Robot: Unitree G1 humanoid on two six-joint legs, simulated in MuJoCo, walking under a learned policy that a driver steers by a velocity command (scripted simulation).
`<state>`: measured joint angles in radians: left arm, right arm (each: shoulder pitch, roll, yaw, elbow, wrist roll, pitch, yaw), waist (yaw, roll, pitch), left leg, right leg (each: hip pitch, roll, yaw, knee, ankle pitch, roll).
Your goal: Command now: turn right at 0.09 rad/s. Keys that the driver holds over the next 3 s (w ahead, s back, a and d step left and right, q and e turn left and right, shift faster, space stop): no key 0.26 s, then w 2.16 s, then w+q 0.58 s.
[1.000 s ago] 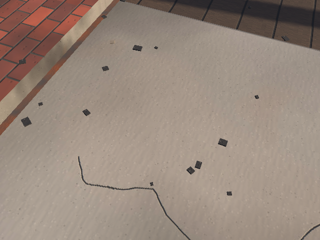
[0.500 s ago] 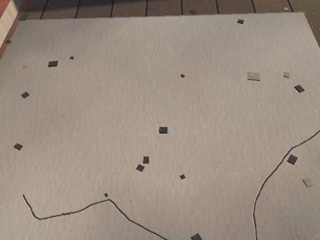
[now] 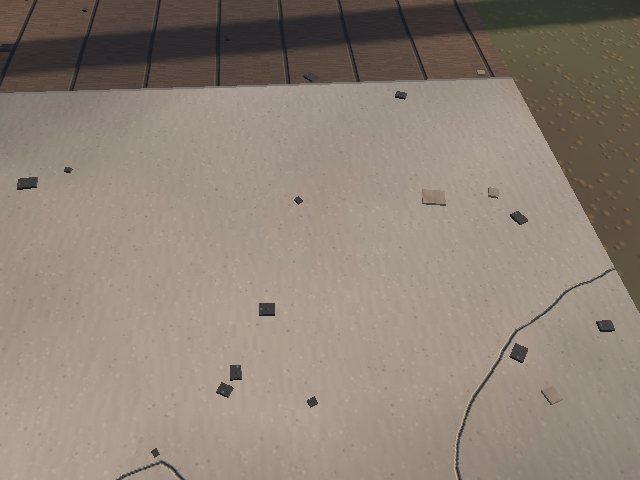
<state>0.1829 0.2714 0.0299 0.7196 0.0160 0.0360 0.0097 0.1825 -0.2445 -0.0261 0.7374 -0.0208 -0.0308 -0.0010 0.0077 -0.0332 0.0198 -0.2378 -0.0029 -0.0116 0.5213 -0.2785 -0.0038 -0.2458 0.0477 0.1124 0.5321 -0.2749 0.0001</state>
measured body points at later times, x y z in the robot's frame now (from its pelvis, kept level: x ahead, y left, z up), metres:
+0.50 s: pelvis +0.04 -0.01 +0.00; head +0.05 -0.02 +0.44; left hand +0.14 +0.26 -0.12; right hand +0.12 -0.28 -0.13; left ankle +0.00 +0.12 -0.73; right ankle +0.03 -0.12 -0.74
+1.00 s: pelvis +0.27 +0.03 -0.02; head +0.31 +0.03 +0.43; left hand +0.24 +0.31 -0.15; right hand +0.51 -0.21 -0.09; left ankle +0.39 +0.12 -0.74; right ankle +0.06 -0.11 -0.68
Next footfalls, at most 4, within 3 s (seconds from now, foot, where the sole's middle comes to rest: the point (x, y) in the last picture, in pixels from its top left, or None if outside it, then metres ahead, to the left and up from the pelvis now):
0.94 left None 0.43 0.12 -0.77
1.50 right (375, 385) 0.73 -0.11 -0.77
2.04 left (277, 279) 1.02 0.13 -0.77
2.56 right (365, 202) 1.32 -0.11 -0.77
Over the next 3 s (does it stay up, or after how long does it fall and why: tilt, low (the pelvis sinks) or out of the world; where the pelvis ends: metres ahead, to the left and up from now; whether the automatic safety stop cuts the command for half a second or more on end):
stays up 1.35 0.01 0.00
